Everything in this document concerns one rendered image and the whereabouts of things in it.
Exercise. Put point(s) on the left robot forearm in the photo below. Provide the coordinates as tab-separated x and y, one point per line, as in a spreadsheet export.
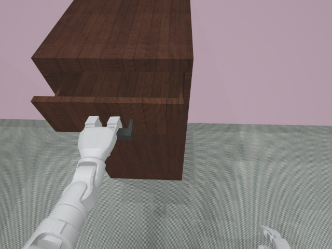
60	230

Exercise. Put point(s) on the drawer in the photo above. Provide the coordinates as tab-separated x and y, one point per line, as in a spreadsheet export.
153	99

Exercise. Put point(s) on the cabinet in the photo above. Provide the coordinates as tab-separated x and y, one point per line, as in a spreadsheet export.
126	36

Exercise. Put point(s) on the right robot hand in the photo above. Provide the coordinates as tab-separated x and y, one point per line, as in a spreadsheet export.
273	237

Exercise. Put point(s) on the left robot hand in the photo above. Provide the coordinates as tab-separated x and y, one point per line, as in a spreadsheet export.
97	141

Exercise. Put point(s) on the handle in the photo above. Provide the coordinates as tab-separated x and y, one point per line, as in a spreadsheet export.
126	133

